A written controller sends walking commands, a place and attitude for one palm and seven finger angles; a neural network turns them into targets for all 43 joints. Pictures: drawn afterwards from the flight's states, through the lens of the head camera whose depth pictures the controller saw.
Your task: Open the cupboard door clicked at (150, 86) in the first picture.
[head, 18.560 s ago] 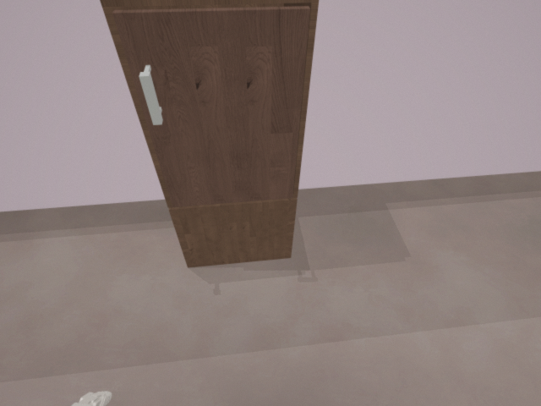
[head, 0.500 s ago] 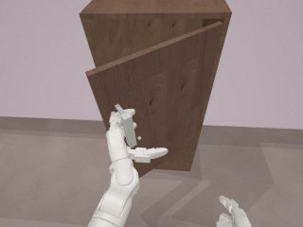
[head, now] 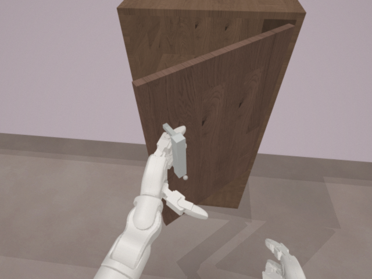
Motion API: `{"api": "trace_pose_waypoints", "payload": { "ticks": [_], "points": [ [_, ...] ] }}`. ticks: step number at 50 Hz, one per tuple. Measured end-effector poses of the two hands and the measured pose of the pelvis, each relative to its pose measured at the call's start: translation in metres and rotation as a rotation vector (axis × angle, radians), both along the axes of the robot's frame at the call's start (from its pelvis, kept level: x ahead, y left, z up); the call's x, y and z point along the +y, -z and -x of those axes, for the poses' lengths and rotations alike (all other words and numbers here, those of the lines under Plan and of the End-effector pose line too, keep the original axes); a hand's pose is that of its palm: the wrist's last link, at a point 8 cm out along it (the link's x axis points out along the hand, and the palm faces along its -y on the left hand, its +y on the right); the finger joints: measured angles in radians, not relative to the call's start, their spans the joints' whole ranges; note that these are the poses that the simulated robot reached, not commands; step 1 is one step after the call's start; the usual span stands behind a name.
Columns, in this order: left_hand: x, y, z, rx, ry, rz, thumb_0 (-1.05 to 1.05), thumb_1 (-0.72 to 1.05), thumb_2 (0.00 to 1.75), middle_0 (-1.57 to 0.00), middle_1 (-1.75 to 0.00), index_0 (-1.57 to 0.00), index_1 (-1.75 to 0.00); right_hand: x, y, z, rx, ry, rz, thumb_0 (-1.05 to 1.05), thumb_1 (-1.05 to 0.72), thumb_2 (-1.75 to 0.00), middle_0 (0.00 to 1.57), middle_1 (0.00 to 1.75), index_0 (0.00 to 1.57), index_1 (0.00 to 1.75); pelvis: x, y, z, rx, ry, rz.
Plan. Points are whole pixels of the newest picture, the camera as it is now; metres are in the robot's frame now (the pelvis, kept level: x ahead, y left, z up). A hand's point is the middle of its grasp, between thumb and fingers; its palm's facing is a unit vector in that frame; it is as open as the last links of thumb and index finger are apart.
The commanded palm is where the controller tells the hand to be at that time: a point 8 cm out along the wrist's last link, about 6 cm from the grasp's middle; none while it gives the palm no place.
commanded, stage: slide the hand sideways off the handle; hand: left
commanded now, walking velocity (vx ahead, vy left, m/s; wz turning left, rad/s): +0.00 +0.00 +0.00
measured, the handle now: (174, 150) +0.36 +0.06 +0.09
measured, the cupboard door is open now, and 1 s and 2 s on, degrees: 42 44 44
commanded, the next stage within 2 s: draw the hand back to the body in 1.04 s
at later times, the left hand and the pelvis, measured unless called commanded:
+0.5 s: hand (177, 193) +0.26 +0.04 +0.09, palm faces -0.11 -0.99 -0.01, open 16.1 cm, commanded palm +0.23 +0.11 +0.09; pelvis +0.00 +0.00 +0.01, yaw -2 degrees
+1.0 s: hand (141, 213) +0.22 +0.10 +0.09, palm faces -0.03 -1.00 -0.04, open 16.3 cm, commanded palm +0.19 +0.16 +0.09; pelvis +0.01 -0.02 +0.00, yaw -1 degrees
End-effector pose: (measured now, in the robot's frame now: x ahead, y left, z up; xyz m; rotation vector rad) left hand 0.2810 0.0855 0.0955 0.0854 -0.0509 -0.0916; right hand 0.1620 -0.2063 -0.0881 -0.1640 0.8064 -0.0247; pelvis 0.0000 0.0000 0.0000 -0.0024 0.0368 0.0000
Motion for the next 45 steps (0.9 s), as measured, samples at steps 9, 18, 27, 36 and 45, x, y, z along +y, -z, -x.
{"api": "trace_pose_waypoints", "payload": {
  "ticks": [9,18,27,36,45],
  "points": [
    [-0.012,0.002,0.007,0.052,0.076,0.106,-0.02,-0.5,0.3,-0.17,-0.33,-0.17,-0.35,0.0,-0.003,0.016,-0.049,0.046,-0.018,0.01,-0.91,-0.9,0.2,0.3,0.2,0.3,0.007,-0.001,0.005,-0.017,0.025,-0.005],
    [-0.006,0.0,0.019,0.03,0.043,0.087,-0.02,-0.5,0.3,-0.19,-0.33,-0.18,-0.32,-0.003,-0.013,0.014,-0.072,0.05,-0.027,0.01,-0.91,-0.9,0.2,0.3,0.2,0.3,0.001,-0.004,0.001,-0.021,0.05,-0.009],
    [0.016,0.001,0.04,0.048,0.008,0.076,-0.02,-0.5,0.3,-0.2,-0.32,-0.19,-0.32,-0.014,-0.021,-0.008,-0.113,0.033,-0.006,0.01,-0.91,-0.9,0.2,0.3,0.2,0.3,-0.007,-0.005,-0.005,-0.026,0.04,-0.007],
    [0.034,0.001,0.061,0.049,-0.031,0.068,-0.02,-0.5,0.3,-0.2,-0.32,-0.19,-0.32,-0.02,-0.026,-0.026,-0.172,0.01,0.0,0.01,-0.91,-0.9,0.2,0.3,0.2,0.3,-0.014,-0.003,-0.013,-0.012,0.028,-0.009],
    [0.061,0.004,0.074,0.054,-0.071,0.046,-0.02,-0.5,0.3,-0.17,-0.31,-0.17,-0.31,-0.025,-0.02,-0.028,-0.185,0.002,0.007,0.01,-0.91,-0.9,0.2,0.3,0.2,0.3,-0.019,0.001,-0.015,0.007,0.015,-0.006]
  ]
}}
